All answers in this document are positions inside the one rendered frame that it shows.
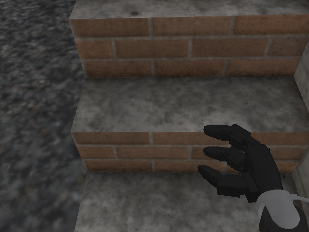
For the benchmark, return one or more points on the robot right forearm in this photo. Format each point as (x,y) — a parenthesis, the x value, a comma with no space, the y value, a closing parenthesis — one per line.
(278,213)

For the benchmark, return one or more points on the right robot hand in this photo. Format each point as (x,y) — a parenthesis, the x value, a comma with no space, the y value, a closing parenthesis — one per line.
(247,156)

